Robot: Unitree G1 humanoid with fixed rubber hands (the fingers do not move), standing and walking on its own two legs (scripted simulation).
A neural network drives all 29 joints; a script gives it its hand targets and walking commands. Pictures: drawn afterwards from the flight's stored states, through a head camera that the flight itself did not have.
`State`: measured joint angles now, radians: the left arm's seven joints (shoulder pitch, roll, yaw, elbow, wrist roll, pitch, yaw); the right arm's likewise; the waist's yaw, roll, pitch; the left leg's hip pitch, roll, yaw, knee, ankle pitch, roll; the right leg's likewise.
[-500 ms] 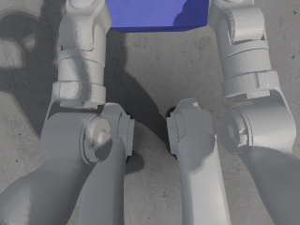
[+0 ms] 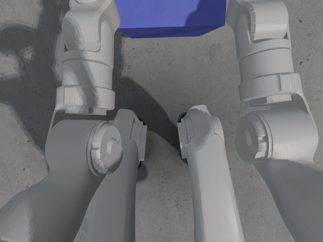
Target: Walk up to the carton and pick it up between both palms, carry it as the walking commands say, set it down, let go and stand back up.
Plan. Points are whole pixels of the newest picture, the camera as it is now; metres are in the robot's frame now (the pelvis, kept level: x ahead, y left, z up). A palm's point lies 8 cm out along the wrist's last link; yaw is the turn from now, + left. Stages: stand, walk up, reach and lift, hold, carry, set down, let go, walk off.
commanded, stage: reach and lift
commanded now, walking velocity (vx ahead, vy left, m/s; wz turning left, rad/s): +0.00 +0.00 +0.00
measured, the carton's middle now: out of the picture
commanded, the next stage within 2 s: none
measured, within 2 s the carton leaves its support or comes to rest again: neither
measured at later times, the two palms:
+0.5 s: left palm out of the picture +0.54 +0.09 -0.02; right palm out of the picture +0.53 -0.16 -0.04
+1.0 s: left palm out of the picture +0.52 +0.09 +0.04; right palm out of the picture +0.51 -0.16 +0.03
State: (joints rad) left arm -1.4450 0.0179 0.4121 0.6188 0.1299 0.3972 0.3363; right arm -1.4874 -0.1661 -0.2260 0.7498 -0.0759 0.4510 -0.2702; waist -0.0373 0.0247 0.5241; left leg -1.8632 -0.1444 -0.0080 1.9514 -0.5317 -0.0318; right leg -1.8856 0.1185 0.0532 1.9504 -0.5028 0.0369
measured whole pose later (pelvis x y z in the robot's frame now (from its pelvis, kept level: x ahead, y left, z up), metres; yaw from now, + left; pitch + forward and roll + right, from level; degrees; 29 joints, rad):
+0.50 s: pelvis -0.01 -0.01 +0.05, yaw -1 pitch +20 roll +2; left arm -1.36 0.00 0.43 0.61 0.15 0.40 0.30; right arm -1.40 -0.12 -0.23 0.72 -0.07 0.47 -0.30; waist -0.03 0.02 0.52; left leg -1.65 -0.14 -0.02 1.80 -0.50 -0.04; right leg -1.68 0.13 0.07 1.80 -0.47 0.03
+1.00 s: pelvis -0.01 +0.00 +0.10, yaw -1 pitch +15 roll +1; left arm -1.25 -0.03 0.40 0.59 0.14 0.40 0.31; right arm -1.27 -0.09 -0.23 0.67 -0.08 0.47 -0.30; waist -0.03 0.02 0.52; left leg -1.42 -0.14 -0.05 1.63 -0.48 -0.03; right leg -1.44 0.13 0.08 1.62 -0.44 0.03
